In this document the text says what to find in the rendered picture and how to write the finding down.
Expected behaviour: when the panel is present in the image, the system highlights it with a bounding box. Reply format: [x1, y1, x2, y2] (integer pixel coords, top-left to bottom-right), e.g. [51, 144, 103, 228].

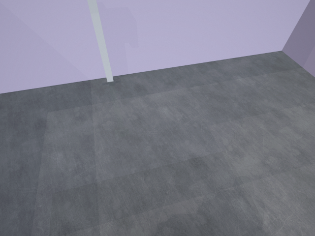
[87, 0, 113, 82]

